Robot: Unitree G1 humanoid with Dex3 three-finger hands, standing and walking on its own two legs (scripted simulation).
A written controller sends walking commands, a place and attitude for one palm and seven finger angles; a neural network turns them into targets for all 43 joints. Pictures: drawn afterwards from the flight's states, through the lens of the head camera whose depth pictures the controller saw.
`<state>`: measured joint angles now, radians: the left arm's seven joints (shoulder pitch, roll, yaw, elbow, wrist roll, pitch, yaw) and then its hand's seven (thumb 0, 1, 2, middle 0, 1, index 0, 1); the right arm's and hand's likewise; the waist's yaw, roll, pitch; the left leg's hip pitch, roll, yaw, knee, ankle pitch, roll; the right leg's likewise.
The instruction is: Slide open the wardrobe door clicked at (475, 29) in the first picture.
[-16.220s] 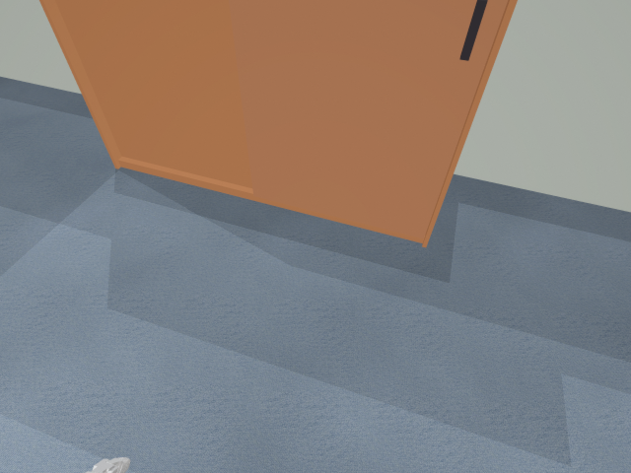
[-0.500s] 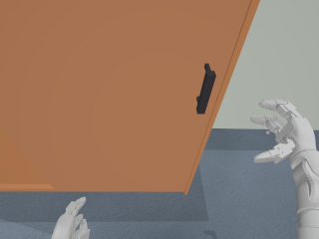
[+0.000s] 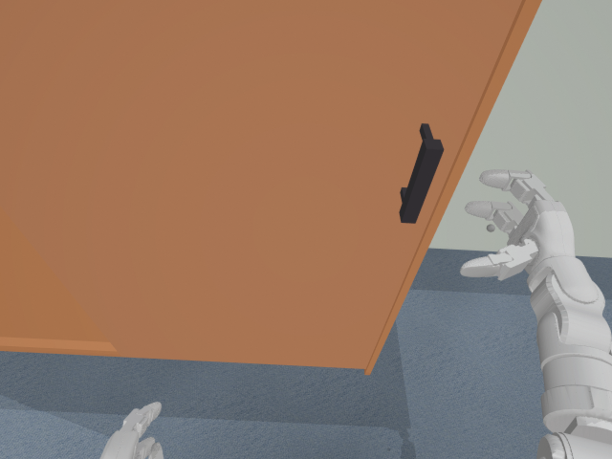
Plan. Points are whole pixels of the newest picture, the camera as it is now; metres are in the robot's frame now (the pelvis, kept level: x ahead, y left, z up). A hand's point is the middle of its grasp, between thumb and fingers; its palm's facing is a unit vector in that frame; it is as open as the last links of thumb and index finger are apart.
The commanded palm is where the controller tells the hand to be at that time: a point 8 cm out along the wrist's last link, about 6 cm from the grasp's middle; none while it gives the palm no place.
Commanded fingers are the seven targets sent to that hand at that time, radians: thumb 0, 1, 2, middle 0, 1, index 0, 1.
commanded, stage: move the hooked fingers beside the handle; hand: right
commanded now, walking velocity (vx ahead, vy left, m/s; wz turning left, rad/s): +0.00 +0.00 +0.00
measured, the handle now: (416, 174) +0.50 -0.11 +0.12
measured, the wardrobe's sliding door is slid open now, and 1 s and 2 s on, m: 0.00 0.00 0.00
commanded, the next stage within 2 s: feel for the door with the fingertips in 1.24 s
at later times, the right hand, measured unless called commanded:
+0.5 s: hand (466, 195) +0.45 -0.17 +0.14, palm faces -0.04 +1.00 +0.02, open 14.0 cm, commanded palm +0.42 -0.23 +0.13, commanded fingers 0.00 0.50 -0.30 0.30 1.20 0.30 1.20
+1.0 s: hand (464, 198) +0.45 -0.17 +0.13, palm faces -0.04 +1.00 +0.02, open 14.0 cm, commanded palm +0.42 -0.22 +0.13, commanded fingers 0.00 0.50 -0.30 0.30 1.20 0.30 1.20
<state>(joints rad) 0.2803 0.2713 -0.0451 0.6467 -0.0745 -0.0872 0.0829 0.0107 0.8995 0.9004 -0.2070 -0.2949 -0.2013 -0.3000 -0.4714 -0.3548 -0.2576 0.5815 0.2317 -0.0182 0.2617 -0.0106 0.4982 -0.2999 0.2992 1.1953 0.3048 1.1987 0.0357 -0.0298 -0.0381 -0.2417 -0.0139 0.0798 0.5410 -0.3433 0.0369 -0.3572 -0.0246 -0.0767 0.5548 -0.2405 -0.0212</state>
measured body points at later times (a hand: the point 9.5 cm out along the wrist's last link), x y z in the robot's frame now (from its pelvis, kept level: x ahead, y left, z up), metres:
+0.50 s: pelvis +0.00 +0.00 -0.01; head +0.04 +0.01 +0.44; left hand +0.05 +0.28 -0.12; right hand +0.45 -0.23 +0.14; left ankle -0.04 +0.09 -0.73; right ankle +0.03 -0.11 -0.73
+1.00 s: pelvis +0.00 -0.01 -0.01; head +0.04 -0.01 +0.44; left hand +0.08 +0.25 -0.12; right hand +0.45 -0.23 +0.13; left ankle -0.04 +0.09 -0.73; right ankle +0.03 -0.11 -0.73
